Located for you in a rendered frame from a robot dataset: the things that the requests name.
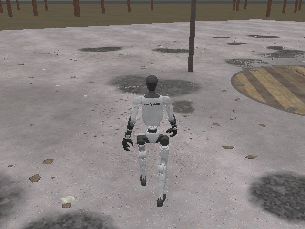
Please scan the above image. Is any right robot thigh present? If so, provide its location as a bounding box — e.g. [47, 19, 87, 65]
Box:
[158, 134, 169, 174]

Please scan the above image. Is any left robot forearm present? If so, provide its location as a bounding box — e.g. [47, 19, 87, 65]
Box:
[124, 116, 134, 139]

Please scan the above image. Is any humanoid robot head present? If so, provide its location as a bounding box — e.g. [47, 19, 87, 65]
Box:
[144, 75, 160, 98]

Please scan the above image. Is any left robot upper arm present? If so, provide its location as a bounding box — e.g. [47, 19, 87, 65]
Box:
[130, 96, 142, 124]

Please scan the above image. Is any left robot hand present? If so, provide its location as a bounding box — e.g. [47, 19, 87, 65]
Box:
[122, 138, 133, 151]

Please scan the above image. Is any right robot upper arm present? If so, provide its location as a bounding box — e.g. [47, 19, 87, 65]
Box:
[162, 96, 174, 121]

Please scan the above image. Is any right robot hand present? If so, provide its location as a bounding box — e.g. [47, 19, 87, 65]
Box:
[166, 128, 177, 137]

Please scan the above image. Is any right robot forearm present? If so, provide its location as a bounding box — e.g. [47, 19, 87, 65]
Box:
[169, 114, 177, 130]

